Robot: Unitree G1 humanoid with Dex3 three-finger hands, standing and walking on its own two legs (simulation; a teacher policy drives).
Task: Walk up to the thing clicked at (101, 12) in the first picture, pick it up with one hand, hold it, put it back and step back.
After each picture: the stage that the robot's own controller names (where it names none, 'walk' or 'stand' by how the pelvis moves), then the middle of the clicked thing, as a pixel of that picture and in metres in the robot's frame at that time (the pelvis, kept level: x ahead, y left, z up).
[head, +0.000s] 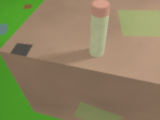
stand; (98, 31) +0.58 -0.04 +0.07
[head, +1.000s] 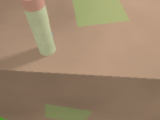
stand; (40, 26) +0.53 +0.19 +0.11
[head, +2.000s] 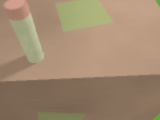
stand; (27, 34) +0.50 +0.23 +0.10
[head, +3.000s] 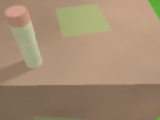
walk; (26, 40) +0.49 +0.24 +0.08
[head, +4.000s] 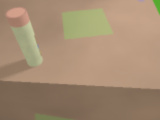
stand; (27, 40) +0.53 +0.25 +0.08
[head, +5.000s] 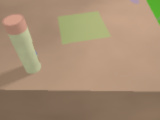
stand; (24, 47) +0.50 +0.25 +0.08
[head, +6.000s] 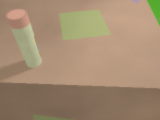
stand; (26, 41) +0.53 +0.25 +0.07
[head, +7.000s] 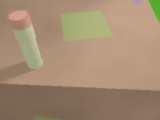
stand; (28, 42) +0.52 +0.25 +0.07
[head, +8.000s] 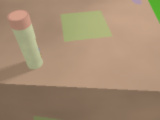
stand; (27, 42) +0.52 +0.25 +0.07
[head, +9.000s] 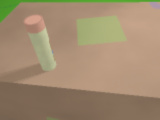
rise first; (42, 45) +0.52 +0.23 +0.07
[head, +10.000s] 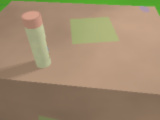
go down; (38, 42) +0.55 +0.21 +0.08
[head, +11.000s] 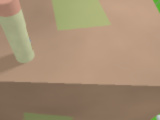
go down; (16, 32) +0.50 +0.22 +0.11
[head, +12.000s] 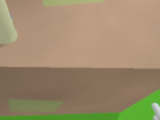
close in; out of the picture +0.52 +0.23 +0.14
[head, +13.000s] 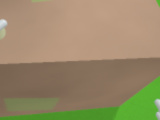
close; out of the picture +0.54 +0.24 +0.15
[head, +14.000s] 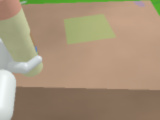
lift; (18, 39) +0.35 +0.18 +0.26
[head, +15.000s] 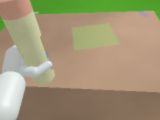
hold; (30, 44) +0.33 +0.16 +0.26
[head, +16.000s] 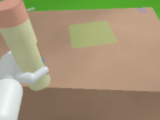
hold; (26, 50) +0.33 +0.17 +0.24
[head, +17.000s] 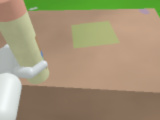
hold; (24, 44) +0.33 +0.17 +0.26
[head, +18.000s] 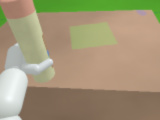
crouch; (32, 43) +0.35 +0.16 +0.25
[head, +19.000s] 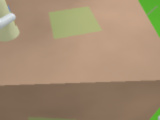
crouch; out of the picture +0.49 +0.22 +0.29
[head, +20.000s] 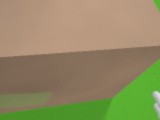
lower; out of the picture +0.55 +0.24 +0.17
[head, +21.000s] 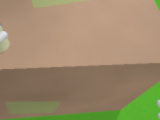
lower; out of the picture +0.51 +0.24 +0.14
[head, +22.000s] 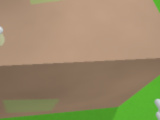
lower; out of the picture +0.52 +0.24 +0.15
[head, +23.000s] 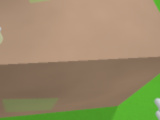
lower; out of the picture +0.52 +0.24 +0.15
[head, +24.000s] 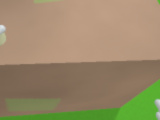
loosen; out of the picture +0.52 +0.24 +0.15
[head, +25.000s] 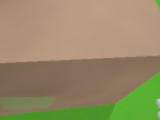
rise; out of the picture +0.52 +0.25 +0.15
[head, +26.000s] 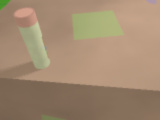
sink last; (34, 41) +0.51 +0.24 +0.11
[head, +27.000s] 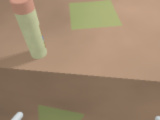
stand; (31, 30) +0.53 +0.24 +0.12
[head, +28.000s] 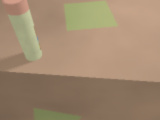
stand; (25, 31) +0.52 +0.23 +0.13
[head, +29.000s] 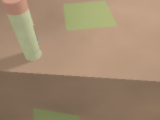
stand; (25, 31) +0.52 +0.23 +0.13
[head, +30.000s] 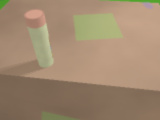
stand; (41, 41) +0.53 +0.21 +0.08
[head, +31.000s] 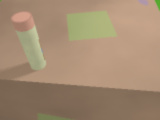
stand; (31, 44) +0.52 +0.23 +0.07
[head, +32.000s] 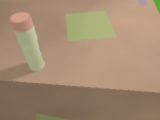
stand; (29, 44) +0.51 +0.24 +0.07
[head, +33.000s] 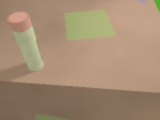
walk; (28, 44) +0.50 +0.24 +0.07
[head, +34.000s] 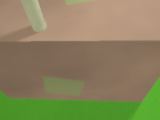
walk; (31, 5) +0.68 +0.26 +0.09
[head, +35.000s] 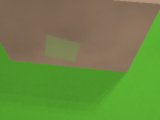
walk; out of the picture +1.02 +0.22 +0.09
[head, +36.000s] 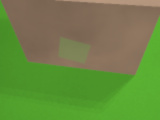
stand; out of the picture +1.15 +0.18 +0.09
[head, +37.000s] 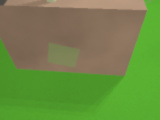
stand; out of the picture +1.12 +0.23 +0.07
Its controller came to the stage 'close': yes
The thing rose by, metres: 0.21
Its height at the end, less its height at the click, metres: +0.00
